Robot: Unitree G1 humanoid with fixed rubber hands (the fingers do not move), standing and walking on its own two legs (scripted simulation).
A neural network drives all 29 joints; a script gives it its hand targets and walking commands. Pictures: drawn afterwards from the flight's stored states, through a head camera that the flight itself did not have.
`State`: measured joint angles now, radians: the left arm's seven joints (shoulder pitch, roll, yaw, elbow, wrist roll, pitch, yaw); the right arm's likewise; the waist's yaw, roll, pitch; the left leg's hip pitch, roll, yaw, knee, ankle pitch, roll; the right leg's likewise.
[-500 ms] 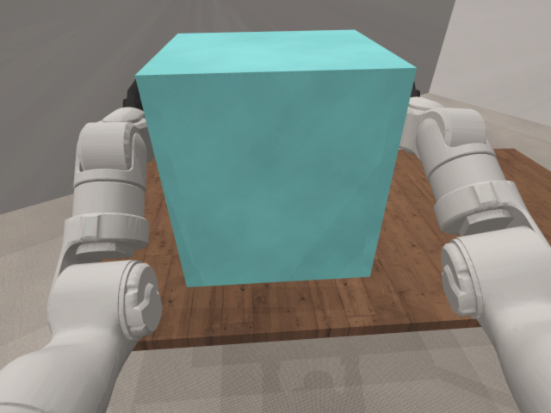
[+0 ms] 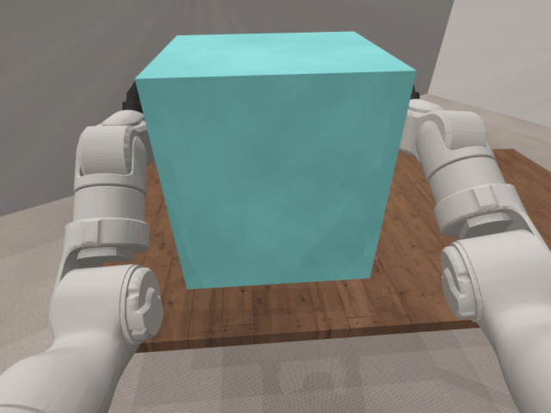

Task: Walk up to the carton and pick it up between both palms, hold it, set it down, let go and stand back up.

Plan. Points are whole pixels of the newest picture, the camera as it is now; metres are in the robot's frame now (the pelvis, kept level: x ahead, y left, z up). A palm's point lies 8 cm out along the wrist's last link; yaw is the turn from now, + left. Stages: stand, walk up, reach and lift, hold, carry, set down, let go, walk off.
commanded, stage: hold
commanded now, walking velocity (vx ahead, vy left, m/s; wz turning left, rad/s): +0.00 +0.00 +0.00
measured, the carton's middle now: (273, 156) +0.37 +0.00 +0.26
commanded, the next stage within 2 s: none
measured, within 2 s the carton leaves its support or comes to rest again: neither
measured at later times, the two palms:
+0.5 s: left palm (138, 127) +0.37 +0.17 +0.31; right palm (402, 116) +0.37 -0.17 +0.33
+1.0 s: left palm (136, 130) +0.37 +0.18 +0.30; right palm (398, 113) +0.37 -0.17 +0.33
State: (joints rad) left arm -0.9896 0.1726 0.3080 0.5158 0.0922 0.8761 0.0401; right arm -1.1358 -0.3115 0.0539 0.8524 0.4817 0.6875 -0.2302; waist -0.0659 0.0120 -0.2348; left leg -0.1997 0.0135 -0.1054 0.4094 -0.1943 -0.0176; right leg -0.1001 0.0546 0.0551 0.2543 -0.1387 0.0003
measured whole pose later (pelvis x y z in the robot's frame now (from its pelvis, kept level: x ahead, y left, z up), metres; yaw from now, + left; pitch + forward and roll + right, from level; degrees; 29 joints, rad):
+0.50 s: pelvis +0.00 +0.00 +0.00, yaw +0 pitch -1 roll -2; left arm -1.00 0.17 0.31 0.54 0.09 0.86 0.04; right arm -1.14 -0.31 0.05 0.85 0.47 0.69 -0.23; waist -0.06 0.01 -0.23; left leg -0.20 0.01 -0.11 0.41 -0.19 -0.02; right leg -0.10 0.06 0.06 0.25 -0.14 0.00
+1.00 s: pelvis +0.00 +0.00 +0.00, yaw +0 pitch -1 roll -2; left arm -0.99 0.18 0.31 0.51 0.09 0.87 0.04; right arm -1.16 -0.31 0.05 0.87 0.47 0.68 -0.23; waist -0.06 -0.01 -0.23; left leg -0.21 0.02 -0.11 0.41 -0.20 -0.02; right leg -0.11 0.06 0.06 0.26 -0.14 0.00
